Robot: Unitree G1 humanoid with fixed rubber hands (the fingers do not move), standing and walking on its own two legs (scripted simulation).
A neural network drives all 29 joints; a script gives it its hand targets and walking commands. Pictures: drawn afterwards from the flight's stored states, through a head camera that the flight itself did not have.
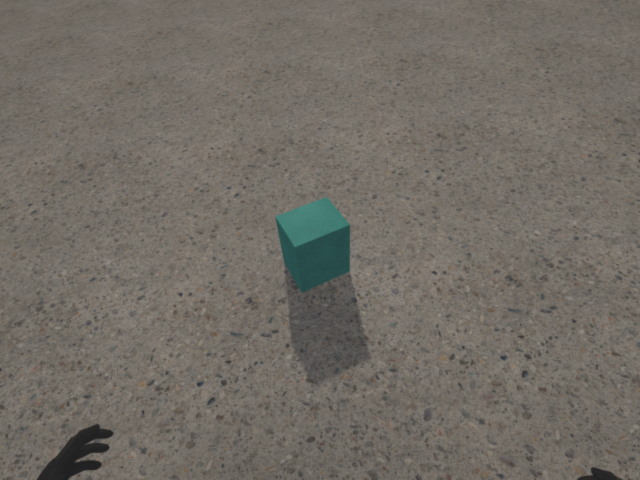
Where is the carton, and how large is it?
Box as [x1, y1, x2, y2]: [275, 197, 349, 291]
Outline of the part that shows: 327,197 275,216 284,262 301,291 304,291 349,271 349,224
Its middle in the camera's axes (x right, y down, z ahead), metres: -0.02 +0.01 +1.47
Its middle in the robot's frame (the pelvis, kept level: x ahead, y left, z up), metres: +1.04 +0.03 -0.62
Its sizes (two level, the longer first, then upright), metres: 0.212 0.172 0.264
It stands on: the floor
